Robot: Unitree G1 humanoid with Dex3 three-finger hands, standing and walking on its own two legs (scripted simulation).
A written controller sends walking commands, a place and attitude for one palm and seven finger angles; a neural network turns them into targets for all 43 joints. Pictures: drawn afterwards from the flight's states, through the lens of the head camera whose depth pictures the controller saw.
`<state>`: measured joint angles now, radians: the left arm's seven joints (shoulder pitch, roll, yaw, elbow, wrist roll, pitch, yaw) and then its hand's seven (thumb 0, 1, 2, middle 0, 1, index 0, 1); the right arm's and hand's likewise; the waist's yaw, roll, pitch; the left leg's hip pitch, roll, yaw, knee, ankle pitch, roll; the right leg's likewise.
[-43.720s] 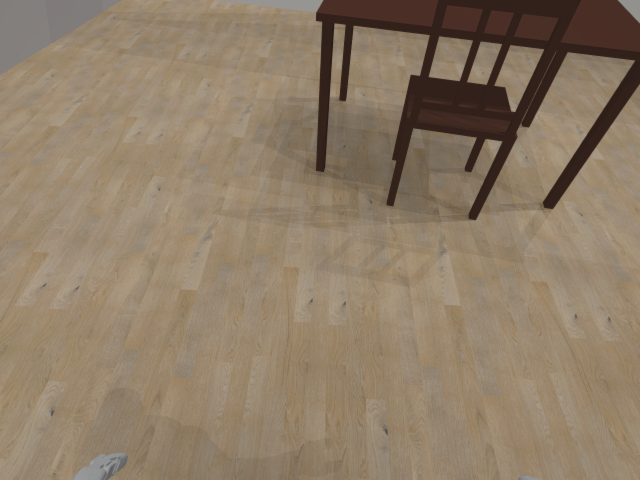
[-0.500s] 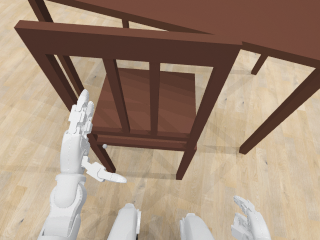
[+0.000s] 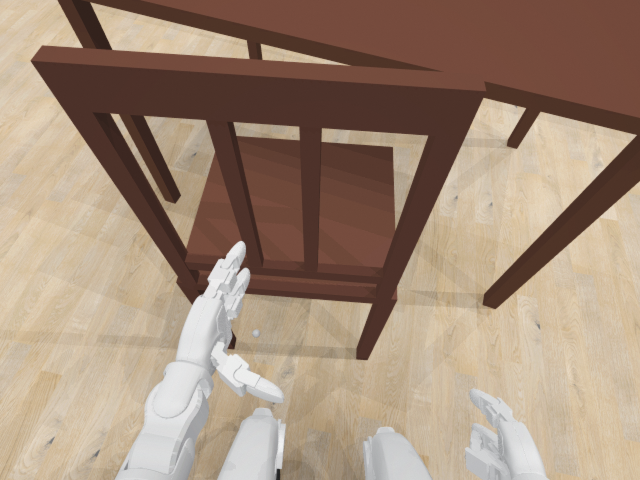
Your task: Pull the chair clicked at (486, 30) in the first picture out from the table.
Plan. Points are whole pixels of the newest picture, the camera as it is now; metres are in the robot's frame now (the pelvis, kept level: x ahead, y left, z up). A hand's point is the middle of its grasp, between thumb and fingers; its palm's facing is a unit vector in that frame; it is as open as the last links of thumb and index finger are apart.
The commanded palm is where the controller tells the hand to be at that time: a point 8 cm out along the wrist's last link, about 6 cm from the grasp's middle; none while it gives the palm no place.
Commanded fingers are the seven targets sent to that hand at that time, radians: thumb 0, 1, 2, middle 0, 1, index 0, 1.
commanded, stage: aim the fingers beside a spindle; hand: left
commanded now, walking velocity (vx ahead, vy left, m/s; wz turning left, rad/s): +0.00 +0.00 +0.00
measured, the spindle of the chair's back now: (242, 207) +0.45 +0.12 +0.04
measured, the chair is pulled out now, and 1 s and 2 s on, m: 0.18 0.18 0.18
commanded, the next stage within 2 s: push the fingers through the gap in 0.76 s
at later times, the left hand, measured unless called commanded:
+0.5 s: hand (246, 323) +0.29 +0.09 +0.05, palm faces -0.13 -0.99 -0.01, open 16.9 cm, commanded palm +0.29 +0.17 +0.04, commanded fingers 0.00 -0.50 0.30 -0.06 -0.08 -0.06 -0.08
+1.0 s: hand (209, 281) +0.34 +0.14 +0.05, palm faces +0.00 -1.00 -0.10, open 16.9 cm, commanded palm +0.31 +0.16 +0.04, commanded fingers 0.00 -0.50 0.30 -0.06 -0.08 -0.06 -0.08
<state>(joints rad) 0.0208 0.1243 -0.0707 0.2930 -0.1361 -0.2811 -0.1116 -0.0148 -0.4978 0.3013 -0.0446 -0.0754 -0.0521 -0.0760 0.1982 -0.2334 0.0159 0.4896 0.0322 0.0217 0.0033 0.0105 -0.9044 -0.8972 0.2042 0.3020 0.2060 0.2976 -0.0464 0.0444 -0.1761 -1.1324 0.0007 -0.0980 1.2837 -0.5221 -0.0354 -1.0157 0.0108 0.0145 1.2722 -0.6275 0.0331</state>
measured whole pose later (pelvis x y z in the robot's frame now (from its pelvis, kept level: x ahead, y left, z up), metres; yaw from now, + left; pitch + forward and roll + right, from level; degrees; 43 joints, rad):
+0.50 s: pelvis +0.00 +0.00 +0.00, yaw -1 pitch +20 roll -2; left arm 0.15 0.17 -0.09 0.00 -0.09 -0.41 0.02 -0.02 -0.50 0.30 -0.06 -0.08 -0.07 -0.08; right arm 0.19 -0.20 0.00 0.49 0.00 -0.02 -0.03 0.01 -0.90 -0.90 0.20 0.30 0.20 0.30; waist -0.07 0.01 -0.14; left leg -1.12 0.01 -0.08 1.28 -0.52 -0.04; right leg -1.01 0.02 0.03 1.28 -0.62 0.03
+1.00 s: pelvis +0.00 +0.00 +0.00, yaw +0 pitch +20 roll -3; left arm -0.09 0.21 0.04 0.26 -0.11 -0.36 0.00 -0.02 -0.50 0.30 -0.05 -0.08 -0.06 -0.08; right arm 0.19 -0.23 0.02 0.53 0.02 0.03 0.01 0.01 -0.91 -0.90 0.20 0.30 0.20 0.30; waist -0.04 0.05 -0.17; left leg -1.12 0.00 -0.11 1.29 -0.52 -0.04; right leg -1.00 0.01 0.00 1.27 -0.62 0.03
